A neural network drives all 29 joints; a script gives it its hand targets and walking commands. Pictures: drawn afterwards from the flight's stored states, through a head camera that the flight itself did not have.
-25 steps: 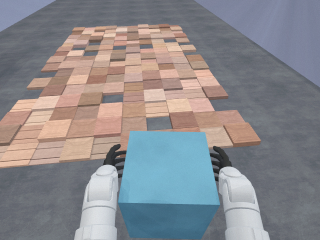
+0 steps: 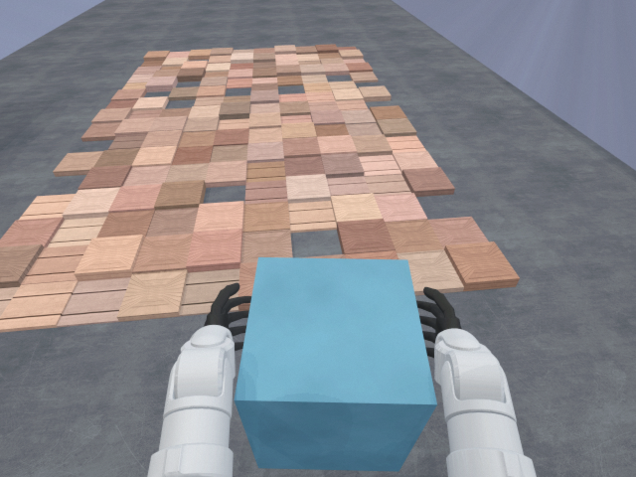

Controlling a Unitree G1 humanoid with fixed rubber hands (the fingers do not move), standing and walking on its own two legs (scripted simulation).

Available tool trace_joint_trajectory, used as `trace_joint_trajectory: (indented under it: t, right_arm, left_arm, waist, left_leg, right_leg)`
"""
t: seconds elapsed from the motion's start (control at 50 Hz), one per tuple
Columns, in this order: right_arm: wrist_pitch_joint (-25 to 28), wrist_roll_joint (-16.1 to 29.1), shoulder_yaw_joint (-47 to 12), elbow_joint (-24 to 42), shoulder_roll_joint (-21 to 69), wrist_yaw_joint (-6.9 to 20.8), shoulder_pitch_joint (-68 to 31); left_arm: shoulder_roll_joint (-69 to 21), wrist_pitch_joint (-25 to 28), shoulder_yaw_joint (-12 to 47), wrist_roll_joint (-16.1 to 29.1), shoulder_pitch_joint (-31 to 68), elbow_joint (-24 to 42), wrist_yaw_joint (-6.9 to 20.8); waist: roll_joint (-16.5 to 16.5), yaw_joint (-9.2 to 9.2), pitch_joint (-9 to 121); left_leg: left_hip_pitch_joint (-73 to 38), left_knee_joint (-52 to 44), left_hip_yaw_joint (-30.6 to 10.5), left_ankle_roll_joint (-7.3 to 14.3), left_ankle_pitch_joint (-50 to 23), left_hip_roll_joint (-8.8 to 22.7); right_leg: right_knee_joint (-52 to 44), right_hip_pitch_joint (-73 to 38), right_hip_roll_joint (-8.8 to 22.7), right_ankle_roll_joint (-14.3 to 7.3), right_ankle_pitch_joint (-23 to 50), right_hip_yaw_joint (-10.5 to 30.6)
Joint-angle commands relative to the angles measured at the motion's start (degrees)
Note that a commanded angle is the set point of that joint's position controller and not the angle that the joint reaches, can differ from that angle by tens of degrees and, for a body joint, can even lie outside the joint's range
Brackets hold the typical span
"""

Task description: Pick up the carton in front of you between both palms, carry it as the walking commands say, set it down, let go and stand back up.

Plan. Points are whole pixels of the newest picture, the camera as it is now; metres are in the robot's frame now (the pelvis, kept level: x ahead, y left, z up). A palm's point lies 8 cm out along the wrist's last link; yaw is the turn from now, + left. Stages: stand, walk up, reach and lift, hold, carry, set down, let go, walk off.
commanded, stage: hold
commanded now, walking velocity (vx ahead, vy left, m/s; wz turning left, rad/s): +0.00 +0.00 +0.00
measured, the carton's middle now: (330, 367) +0.29 +0.00 -0.03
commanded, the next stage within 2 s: carry in 0.68 s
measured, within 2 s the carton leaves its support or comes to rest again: neither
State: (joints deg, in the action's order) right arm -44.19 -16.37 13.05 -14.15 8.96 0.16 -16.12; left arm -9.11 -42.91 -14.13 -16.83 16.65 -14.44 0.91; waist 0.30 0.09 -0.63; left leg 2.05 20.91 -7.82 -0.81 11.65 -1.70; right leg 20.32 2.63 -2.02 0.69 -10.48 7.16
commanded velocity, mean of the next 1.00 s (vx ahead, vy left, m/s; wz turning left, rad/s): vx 0.18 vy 0.00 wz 0.00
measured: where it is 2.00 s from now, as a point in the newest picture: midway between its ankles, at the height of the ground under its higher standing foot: (307, 402)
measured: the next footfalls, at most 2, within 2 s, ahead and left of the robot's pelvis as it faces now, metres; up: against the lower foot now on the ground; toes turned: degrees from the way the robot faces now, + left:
right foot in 1.08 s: +0.13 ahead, -0.10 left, +0.00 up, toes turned -7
left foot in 1.36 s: +0.36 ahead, +0.14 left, +0.00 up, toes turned +11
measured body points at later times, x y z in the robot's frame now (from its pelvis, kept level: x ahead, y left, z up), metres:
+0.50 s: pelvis +0.00 +0.00 +0.00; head -0.05 +0.00 +0.45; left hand +0.30 +0.15 +0.04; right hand +0.30 -0.15 +0.04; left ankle +0.01 +0.13 -0.75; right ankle +0.02 -0.13 -0.75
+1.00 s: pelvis +0.06 +0.02 -0.01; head +0.03 +0.02 +0.44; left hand +0.35 +0.18 +0.06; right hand +0.35 -0.13 +0.06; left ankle +0.01 +0.14 -0.75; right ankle +0.03 -0.11 -0.73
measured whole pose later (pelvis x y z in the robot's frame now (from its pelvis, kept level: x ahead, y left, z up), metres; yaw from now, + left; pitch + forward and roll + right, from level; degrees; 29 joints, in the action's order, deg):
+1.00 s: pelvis +0.06 +0.02 -0.01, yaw -1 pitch +4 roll +0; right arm -57.6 -8.4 6.6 3.7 8.2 -4.2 -12.1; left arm -5.5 -57.6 -7.9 -7.6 10.8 6.1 -3.5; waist -0.1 0.2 9.5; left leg 13.6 29.8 1.3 -0.1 20.0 1.4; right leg 37.6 19.3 2.6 0.6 -26.4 -2.5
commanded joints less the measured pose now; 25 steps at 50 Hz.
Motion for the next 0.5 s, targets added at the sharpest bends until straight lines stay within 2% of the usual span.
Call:
trace_joint_trajectory:
  t: [0.0,0.2,0.48]
  right_arm:
    - [2.23,15.75,-31.02,3.06,52.20,13.45,-28.33]
    - [2.12,15.99,-31.51,4.74,51.38,13.28,-26.72]
    - [2.29,15.77,-31.29,3.91,51.52,13.47,-28.14]
  left_arm:
    - [-52.15,0.93,30.77,15.13,25.95,0.71,13.38]
    - [-51.82,0.69,31.34,15.40,24.15,2.30,13.00]
    - [-52.07,0.81,31.15,15.36,25.50,1.51,13.06]
  waist:
    - [-0.08,-0.06,12.42]
    - [0.01,-0.06,12.32]
    - [0.04,-0.06,11.84]
  left_leg:
    - [-0.20,-3.43,4.10,-0.39,-9.64,-3.68]
    - [-0.80,-3.58,3.91,-0.48,-11.39,-3.74]
    - [0.00,-3.50,4.05,-0.34,-8.49,-3.63]
  right_leg:
    - [-2.61,-4.40,-3.46,0.50,9.41,-3.58]
    - [-2.68,-4.53,-3.61,0.47,10.75,-3.46]
    - [-2.51,-3.39,-3.57,0.28,7.62,-3.62]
